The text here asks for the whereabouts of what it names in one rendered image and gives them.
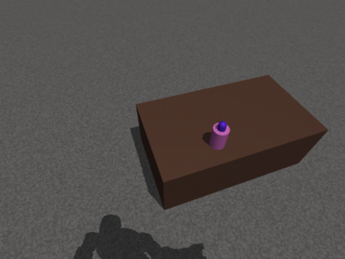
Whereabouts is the bottle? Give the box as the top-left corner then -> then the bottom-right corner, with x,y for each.
209,121 -> 230,150

